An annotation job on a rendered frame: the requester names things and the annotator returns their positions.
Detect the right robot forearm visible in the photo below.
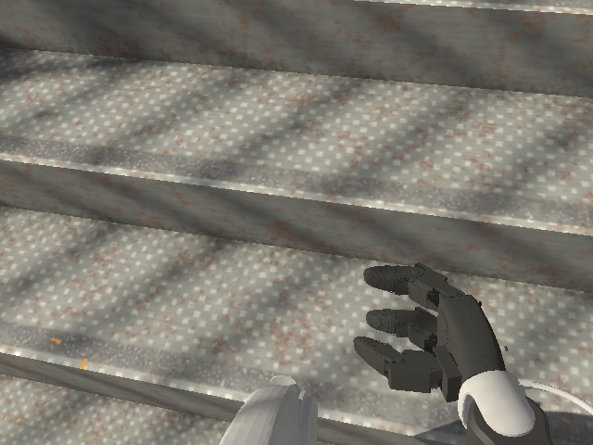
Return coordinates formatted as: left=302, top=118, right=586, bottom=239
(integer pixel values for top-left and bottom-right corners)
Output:
left=458, top=370, right=554, bottom=445

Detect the left robot thigh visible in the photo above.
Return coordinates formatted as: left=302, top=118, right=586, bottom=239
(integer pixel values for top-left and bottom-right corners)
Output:
left=219, top=385, right=318, bottom=445

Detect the right robot hand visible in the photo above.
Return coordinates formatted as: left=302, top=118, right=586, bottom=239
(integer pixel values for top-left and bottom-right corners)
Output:
left=353, top=262, right=508, bottom=402

